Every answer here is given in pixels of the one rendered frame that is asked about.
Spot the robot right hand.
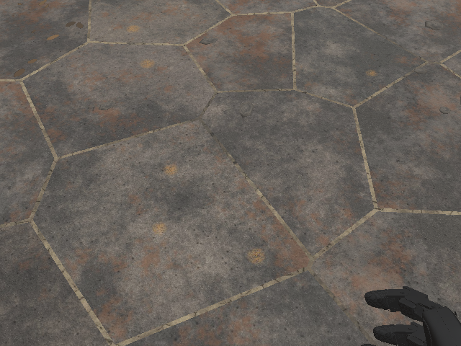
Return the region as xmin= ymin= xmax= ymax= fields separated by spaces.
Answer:
xmin=361 ymin=286 xmax=461 ymax=346

